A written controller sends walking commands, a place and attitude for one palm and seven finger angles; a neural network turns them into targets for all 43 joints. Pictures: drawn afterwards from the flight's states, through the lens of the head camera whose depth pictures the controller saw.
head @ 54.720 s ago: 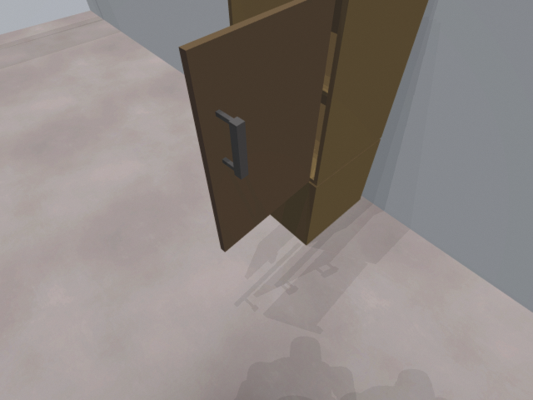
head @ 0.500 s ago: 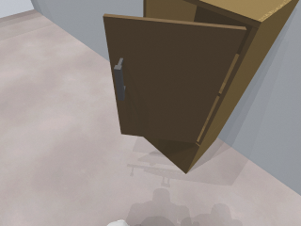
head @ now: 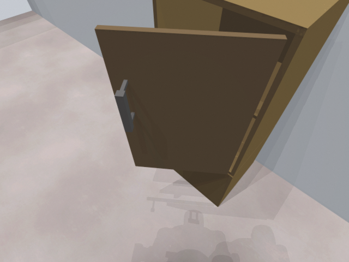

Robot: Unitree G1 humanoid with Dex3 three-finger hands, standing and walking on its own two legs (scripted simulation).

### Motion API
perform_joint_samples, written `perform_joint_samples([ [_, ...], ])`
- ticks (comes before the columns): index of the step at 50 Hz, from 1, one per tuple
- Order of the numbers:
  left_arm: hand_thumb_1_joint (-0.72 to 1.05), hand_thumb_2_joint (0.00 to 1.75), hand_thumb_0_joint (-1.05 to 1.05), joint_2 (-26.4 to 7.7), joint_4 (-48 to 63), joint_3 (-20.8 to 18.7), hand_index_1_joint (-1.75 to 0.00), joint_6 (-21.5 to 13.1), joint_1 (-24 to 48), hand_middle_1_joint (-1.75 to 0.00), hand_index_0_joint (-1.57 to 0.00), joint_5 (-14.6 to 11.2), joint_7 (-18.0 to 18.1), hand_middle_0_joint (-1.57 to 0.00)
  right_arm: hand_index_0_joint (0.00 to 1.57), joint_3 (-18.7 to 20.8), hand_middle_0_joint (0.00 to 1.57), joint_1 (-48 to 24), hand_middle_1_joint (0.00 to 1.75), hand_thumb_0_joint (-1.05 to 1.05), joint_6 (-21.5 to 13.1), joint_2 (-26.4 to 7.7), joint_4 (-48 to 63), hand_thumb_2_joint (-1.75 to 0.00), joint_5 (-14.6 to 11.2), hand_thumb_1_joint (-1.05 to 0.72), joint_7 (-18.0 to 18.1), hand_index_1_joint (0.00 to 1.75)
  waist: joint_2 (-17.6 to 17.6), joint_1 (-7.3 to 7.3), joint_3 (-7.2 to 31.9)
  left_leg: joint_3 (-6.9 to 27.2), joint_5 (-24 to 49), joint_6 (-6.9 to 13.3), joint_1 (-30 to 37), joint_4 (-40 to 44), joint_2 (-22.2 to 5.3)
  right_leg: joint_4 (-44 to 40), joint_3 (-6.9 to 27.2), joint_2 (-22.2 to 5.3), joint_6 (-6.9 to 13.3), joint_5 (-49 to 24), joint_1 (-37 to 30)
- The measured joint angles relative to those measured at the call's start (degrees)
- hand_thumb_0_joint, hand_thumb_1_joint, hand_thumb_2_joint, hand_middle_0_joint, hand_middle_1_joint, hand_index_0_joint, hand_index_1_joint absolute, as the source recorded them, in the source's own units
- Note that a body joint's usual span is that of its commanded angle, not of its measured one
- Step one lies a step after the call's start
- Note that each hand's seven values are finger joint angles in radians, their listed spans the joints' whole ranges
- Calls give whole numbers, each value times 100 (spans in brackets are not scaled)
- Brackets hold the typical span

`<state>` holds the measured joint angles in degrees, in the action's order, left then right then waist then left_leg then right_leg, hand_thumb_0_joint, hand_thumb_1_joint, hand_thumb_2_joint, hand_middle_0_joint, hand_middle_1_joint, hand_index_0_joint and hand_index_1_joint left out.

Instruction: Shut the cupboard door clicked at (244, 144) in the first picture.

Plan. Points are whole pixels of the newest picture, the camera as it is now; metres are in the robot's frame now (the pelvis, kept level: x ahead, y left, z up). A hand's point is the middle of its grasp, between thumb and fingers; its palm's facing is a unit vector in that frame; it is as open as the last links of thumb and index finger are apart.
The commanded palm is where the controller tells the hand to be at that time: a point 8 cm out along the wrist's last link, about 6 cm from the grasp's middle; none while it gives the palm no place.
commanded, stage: come to a stop and stand still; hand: left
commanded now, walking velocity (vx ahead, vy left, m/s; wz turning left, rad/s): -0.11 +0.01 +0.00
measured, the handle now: (127, 107) +0.48 +0.16 +0.06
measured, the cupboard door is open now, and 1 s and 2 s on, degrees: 37 37 37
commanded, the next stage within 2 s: look again from close up in 0.70 s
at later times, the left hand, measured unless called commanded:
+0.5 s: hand out of the picture +0.02 +0.18 -0.17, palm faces +0.00 -0.97 -0.25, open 7.4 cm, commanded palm none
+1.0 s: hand out of the picture -0.01 +0.21 -0.16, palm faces -0.02 -0.97 -0.26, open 7.4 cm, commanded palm none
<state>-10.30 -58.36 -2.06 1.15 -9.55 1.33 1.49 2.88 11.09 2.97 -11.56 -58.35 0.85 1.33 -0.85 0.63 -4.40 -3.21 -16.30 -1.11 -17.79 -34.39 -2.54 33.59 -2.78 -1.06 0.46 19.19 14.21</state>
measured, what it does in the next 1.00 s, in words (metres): stands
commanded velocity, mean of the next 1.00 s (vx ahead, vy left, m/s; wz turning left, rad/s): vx -0.01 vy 0.00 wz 0.00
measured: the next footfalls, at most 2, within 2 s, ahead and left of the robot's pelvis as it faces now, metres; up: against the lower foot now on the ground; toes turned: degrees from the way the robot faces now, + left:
none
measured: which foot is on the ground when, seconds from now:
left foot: down 0.00-1.00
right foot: down 0.00-1.00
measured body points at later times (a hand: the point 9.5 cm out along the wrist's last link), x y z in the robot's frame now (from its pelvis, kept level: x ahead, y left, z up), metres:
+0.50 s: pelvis -0.04 +0.00 -0.01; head -0.04 -0.02 +0.44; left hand +0.02 +0.23 -0.15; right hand +0.03 -0.23 -0.16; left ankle +0.02 +0.12 -0.73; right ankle -0.05 -0.13 -0.73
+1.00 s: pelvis -0.03 +0.00 +0.01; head -0.01 +0.00 +0.46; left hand -0.01 +0.26 -0.14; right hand -0.01 -0.26 -0.14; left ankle +0.02 +0.12 -0.73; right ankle -0.05 -0.13 -0.73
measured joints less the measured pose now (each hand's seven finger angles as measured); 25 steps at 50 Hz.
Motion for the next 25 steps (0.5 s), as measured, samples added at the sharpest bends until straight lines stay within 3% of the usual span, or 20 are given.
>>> perform_joint_samples([
  [4,91,90,0,-62,90,-24,-30,90,150,-30,-20,-42,17,-20,20,-36,20,51,30,0,-27,31,0,-90,29,-91,20,30,227,-35,-91,-90,44,149,114,144,110,179,60,-116,-60,-17,67],
  [9,91,90,0,-145,178,-55,-30,204,328,-30,-20,-89,26,-20,20,-115,20,70,30,0,-95,129,86,-90,98,-91,75,30,214,7,-154,-29,288,173,97,416,54,1424,303,114,-47,1008,442],
  [11,91,90,0,-143,207,-50,-30,185,343,-30,-20,-84,5,-20,20,-126,20,53,30,1,-91,146,79,-90,103,-91,68,30,151,0,-147,15,386,132,67,504,21,1193,272,136,-43,892,330],
  [13,91,90,0,-155,300,38,-30,9,172,-30,-20,-95,49,-20,20,-98,20,92,30,1,-91,126,162,-90,32,-91,3,30,125,-73,10,-36,319,81,-190,223,-8,282,361,55,13,-136,122],
  [14,91,90,0,-180,360,64,-30,-94,45,-30,-20,-76,74,-20,20,-87,20,108,30,1,-98,121,268,-90,23,-90,-39,30,163,-87,85,-94,109,41,-375,-82,9,109,451,8,19,-95,93],
  [16,91,90,0,-72,319,137,-30,-194,-87,-30,-20,-25,97,-20,20,-33,20,46,30,1,-124,26,421,-90,34,-91,-78,30,-97,0,2,73,-27,44,-451,-412,-26,392,424,116,-35,285,120],
  [19,90,90,0,-11,294,183,-30,-183,-313,-30,-20,-20,105,-20,20,-33,20,68,30,1,-151,74,513,-90,9,-91,-93,30,-95,103,10,89,-17,30,-254,-414,60,611,434,46,-98,457,8],
  [25,90,90,0,74,319,234,-30,-37,-536,-30,-20,-22,66,-20,20,-97,20,211,30,0,-162,136,489,-90,44,-92,-98,30,-117,4,217,92,162,88,-134,-202,92,456,424,21,-120,307,-88],
])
